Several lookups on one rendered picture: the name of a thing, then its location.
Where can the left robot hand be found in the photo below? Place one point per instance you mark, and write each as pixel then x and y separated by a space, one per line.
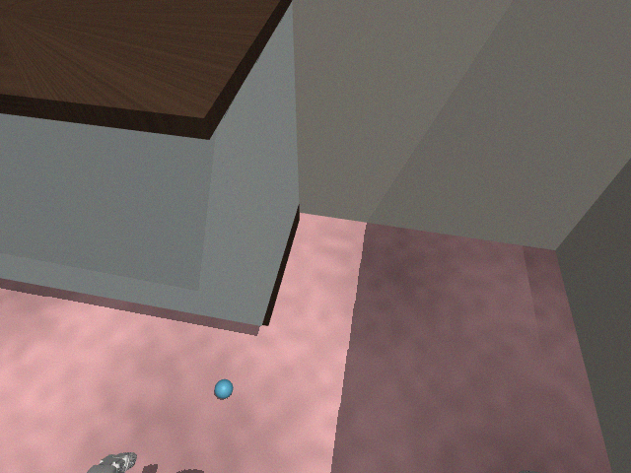
pixel 115 463

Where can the ball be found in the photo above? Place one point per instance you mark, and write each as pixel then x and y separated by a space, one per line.
pixel 223 388

